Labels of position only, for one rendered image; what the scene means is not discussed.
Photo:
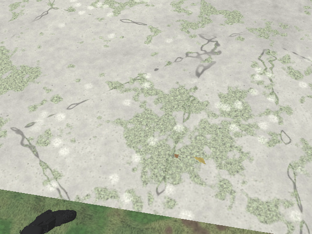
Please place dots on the left robot hand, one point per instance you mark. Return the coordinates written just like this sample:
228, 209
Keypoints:
48, 220

